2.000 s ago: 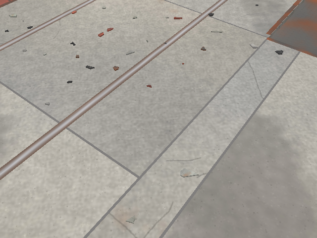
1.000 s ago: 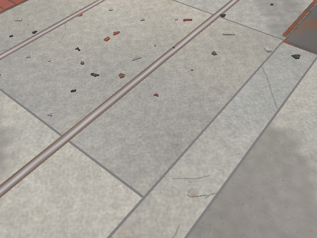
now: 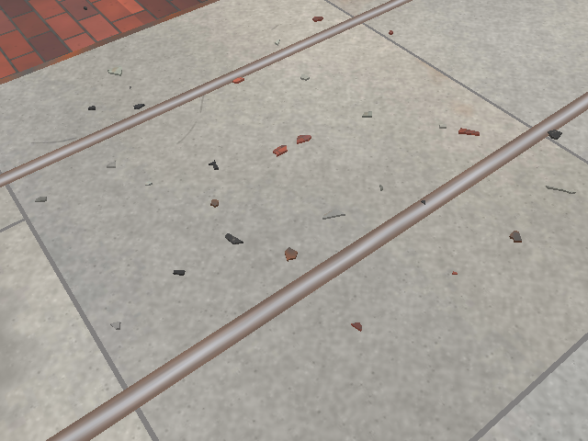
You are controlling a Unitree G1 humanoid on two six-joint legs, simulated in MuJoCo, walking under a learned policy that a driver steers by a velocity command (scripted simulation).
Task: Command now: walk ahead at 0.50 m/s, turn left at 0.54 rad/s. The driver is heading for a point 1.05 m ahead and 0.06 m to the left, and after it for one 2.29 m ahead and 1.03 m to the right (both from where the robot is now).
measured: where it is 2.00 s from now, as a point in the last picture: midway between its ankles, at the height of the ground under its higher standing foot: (298, 245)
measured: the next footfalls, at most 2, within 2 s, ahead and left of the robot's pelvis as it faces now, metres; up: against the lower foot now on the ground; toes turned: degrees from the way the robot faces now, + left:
left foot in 0.26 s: +0.28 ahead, +0.12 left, +0.00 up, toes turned +15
right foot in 0.84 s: +0.60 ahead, +0.05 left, +0.00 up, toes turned +1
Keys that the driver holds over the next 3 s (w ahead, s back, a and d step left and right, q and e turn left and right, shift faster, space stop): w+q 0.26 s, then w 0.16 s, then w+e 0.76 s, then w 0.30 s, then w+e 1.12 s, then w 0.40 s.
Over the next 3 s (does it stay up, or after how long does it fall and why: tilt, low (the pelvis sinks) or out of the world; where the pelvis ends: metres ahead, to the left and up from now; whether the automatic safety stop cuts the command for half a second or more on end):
stays up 1.47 -0.32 -0.02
